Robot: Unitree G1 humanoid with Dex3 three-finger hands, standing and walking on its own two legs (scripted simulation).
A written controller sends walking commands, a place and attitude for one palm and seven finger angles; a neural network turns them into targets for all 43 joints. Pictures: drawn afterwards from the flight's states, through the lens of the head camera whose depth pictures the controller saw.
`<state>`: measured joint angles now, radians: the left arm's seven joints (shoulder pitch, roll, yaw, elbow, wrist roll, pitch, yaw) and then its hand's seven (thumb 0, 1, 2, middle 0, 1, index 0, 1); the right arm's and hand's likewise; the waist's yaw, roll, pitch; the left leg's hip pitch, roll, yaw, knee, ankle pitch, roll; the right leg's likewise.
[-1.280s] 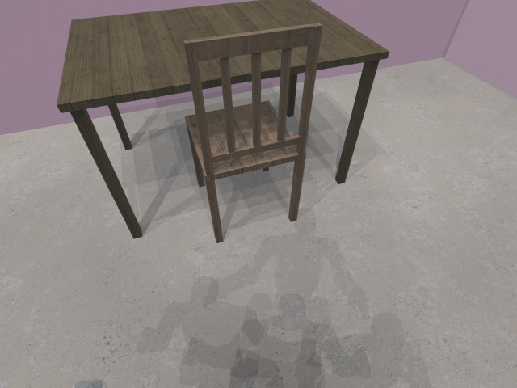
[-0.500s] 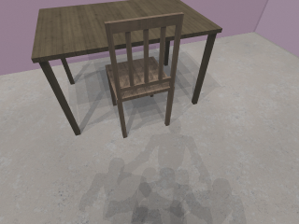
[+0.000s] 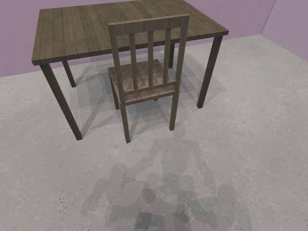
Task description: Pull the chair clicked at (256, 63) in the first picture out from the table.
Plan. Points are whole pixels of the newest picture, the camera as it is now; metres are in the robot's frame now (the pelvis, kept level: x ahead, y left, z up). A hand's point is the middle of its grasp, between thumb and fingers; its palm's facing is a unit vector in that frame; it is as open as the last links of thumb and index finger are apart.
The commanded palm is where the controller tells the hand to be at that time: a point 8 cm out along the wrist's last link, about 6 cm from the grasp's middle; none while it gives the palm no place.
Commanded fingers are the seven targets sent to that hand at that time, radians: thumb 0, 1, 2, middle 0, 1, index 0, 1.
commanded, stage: look at it before walking up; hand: left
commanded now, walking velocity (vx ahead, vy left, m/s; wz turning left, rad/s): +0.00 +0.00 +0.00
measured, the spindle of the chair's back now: (150, 61) +0.97 +0.08 -0.08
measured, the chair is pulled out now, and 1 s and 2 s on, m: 0.00 0.00 0.00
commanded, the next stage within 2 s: walk to a spot facing it in 0.16 s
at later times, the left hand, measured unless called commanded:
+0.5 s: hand out of the picture +0.06 +0.23 -0.17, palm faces -0.07 -0.95 -0.31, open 7.4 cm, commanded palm none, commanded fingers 0.00 0.90 0.90 -0.20 -0.30 -0.20 -0.30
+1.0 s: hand out of the picture +0.06 +0.16 -0.16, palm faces -0.24 -0.94 -0.25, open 7.4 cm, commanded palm none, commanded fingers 0.00 0.90 0.90 -0.20 -0.30 -0.20 -0.30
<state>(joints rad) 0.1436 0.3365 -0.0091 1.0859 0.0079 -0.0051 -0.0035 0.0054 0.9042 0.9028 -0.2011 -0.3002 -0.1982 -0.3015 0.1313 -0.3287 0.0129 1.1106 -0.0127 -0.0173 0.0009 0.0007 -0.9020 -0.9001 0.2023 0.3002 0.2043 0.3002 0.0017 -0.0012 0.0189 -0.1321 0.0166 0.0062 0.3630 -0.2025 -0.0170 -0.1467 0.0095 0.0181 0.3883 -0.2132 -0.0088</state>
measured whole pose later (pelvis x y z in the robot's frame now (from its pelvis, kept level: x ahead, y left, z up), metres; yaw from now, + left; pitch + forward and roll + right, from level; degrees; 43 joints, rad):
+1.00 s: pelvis -0.02 -0.03 +0.00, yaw -20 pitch +1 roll +2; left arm 0.31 0.19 0.05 0.93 0.01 0.02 -0.01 0.01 0.90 0.90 -0.20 -0.30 -0.20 -0.30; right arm 0.15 -0.24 -0.05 0.93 -0.03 0.04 -0.01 0.00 -0.91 -0.90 0.20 0.30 0.20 0.30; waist 0.05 0.00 0.03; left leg -0.43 0.05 -0.01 0.96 -0.37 -0.06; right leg -0.28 0.11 0.13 0.43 -0.16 -0.08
